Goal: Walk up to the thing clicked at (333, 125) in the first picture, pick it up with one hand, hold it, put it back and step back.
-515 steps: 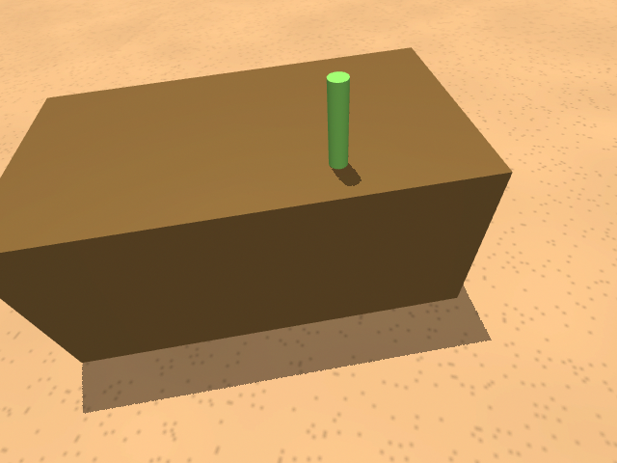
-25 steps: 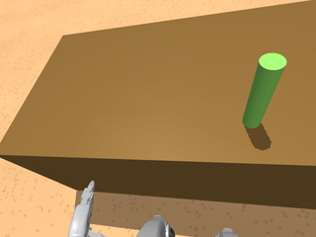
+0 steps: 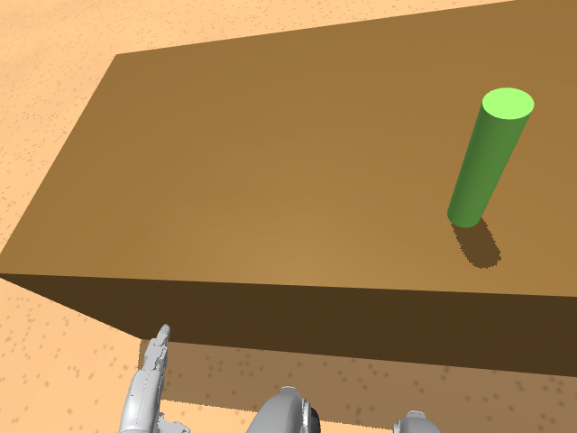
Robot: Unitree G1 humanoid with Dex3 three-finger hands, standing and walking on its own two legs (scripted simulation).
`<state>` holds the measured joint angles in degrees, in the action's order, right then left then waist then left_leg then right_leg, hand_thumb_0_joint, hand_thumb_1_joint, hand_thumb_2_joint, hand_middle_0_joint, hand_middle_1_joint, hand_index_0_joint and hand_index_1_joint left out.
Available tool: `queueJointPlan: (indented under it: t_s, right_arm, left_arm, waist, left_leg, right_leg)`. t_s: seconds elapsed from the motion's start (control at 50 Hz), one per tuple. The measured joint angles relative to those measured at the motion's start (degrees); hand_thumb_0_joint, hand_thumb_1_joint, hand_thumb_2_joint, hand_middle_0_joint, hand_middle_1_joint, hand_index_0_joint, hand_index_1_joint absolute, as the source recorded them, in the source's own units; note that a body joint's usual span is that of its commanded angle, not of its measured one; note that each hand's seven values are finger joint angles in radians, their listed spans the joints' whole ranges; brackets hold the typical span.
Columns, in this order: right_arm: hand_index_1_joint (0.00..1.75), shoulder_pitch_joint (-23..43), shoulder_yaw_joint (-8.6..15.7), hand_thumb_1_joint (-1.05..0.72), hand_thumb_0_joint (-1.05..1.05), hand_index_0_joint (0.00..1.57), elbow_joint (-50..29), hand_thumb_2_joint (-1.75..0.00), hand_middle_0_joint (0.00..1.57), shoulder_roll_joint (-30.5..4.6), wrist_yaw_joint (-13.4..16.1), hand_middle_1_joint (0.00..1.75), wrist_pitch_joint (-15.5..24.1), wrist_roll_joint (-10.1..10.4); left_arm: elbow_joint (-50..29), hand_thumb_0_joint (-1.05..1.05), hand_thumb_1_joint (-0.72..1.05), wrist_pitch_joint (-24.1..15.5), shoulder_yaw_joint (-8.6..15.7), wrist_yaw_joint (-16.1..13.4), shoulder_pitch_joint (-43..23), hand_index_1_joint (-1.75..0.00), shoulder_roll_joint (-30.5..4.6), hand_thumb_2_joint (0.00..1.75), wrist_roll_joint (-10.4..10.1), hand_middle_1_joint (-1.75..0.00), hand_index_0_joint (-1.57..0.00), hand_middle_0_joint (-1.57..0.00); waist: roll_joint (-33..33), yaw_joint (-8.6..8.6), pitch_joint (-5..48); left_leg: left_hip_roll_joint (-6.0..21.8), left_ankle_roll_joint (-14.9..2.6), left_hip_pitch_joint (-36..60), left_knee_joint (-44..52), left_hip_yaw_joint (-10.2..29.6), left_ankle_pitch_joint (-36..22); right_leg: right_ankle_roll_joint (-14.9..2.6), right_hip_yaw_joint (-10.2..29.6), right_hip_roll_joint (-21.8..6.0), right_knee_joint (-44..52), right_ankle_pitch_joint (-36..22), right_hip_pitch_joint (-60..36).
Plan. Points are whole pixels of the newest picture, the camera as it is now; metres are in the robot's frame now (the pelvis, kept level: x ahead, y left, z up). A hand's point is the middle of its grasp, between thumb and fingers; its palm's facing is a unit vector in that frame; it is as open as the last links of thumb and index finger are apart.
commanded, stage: go down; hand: right
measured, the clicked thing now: (481, 169) +0.49 -0.19 +0.01
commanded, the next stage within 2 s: approach in 0.08 s
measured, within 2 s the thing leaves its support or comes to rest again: neither
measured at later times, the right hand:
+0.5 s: hand out of the picture +0.41 -0.33 +0.04, palm faces +0.11 +0.99 +0.04, open 17.5 cm
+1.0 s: hand (498, 204) +0.46 -0.22 -0.03, palm faces +0.12 +0.99 +0.04, open 17.7 cm
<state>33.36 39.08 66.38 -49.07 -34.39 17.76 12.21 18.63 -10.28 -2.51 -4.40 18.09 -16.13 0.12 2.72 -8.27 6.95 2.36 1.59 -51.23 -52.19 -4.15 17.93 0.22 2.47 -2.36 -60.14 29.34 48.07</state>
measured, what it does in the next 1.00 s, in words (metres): stands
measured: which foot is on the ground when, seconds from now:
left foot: down 0.00-1.00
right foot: down 0.00-1.00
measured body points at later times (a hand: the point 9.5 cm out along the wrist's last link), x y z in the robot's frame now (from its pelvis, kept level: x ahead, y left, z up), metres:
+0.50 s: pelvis +0.00 +0.00 -0.01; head +0.10 -0.05 +0.42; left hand +0.17 +0.26 -0.03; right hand +0.40 -0.38 +0.04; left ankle +0.07 +0.15 -0.67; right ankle -0.01 -0.11 -0.67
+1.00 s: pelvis -0.01 +0.00 -0.05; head +0.12 -0.05 +0.38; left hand +0.14 +0.27 -0.02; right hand +0.45 -0.27 -0.03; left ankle +0.07 +0.15 -0.67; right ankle -0.01 -0.11 -0.67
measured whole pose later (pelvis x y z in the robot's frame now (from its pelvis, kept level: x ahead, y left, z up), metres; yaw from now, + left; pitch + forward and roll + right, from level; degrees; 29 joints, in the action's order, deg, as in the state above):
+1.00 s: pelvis -0.01 +0.00 -0.05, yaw +2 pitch +23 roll +4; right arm 36.3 31.1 60.9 -28.5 -13.3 28.3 4.9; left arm -0.3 -6.7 2.5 0.1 23.9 -14.0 4.1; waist 2.1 -13.4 8.7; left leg 1.7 1.3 -66.8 -65.7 -3.1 21.8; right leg 0.5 2.2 -3.1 -73.7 34.3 62.6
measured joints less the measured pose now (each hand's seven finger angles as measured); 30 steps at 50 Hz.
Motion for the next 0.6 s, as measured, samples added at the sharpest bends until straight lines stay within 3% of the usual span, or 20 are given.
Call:
queueJointPlan:
  t_s: [0.26,0.38,0.5,0.6]
  right_arm:
    - [0.06,-1.00,-0.14,0.57,-0.01,0.05,-1.79,-0.05,0.05,1.26,-0.39,0.06,-0.05,0.65]
    - [0.05,0.52,-3.11,0.56,-0.01,0.05,0.51,-0.05,0.05,1.86,-0.14,0.05,0.88,0.93]
    - [0.05,2.03,-5.99,0.55,-0.01,0.05,0.97,-0.05,0.05,6.12,1.66,0.05,3.30,0.34]
    - [0.05,3.17,-6.56,0.55,-0.01,0.05,0.50,-0.05,0.05,10.47,5.46,0.05,5.71,-1.60]
  left_arm:
    - [1.27,-0.01,-0.54,0.56,-0.64,-0.44,-0.52,-0.05,0.46,0.05,-0.16,-0.05,-0.06,-0.07]
    - [-0.12,-0.01,-0.54,-0.46,0.26,0.18,-0.38,-0.05,0.15,0.05,0.21,-0.05,-0.07,-0.07]
    - [-4.09,-0.01,-0.54,-0.81,0.63,1.29,-0.01,-0.05,0.24,0.04,1.04,-0.06,-0.07,-0.07]
    - [-7.87,-0.01,-0.53,-0.96,1.63,2.24,0.82,-0.05,0.60,0.04,1.98,-0.06,-0.07,-0.07]
  waist:
    - [-0.13,0.48,0.49]
    - [-0.09,0.50,0.62]
    - [0.42,-0.70,0.40]
    - [1.14,-2.76,0.08]
  left_leg:
    - [0.03,-0.26,0.99,-0.03,-0.52,0.75]
    - [0.34,-0.31,-0.65,-1.23,-0.46,1.04]
    - [0.55,-0.29,-4.93,-4.67,-0.18,1.79]
    - [0.32,-0.30,-9.01,-7.82,0.25,2.34]
  right_leg:
    - [0.33,0.54,0.00,0.41,0.31,-0.98]
    - [0.35,0.57,0.31,-0.44,0.39,0.53]
    - [0.33,0.51,0.47,-3.76,1.22,4.61]
    - [0.33,0.25,0.24,-7.17,2.21,8.47]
